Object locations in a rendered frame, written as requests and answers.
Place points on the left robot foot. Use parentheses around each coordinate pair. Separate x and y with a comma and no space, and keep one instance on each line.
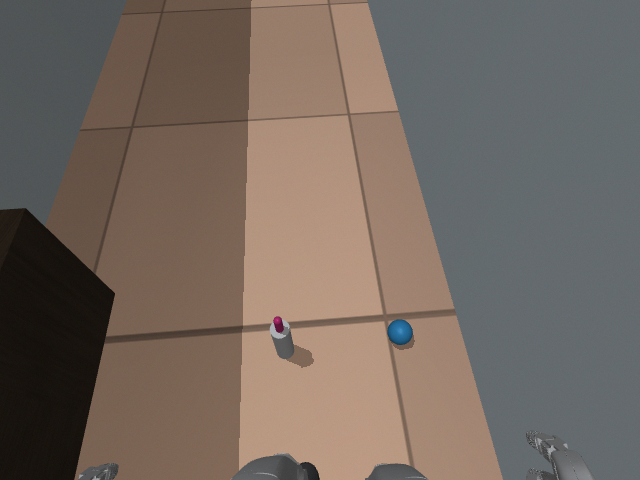
(311,471)

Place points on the right robot hand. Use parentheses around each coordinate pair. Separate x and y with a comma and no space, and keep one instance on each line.
(567,465)

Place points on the left robot hand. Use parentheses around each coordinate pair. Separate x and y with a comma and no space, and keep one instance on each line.
(102,472)

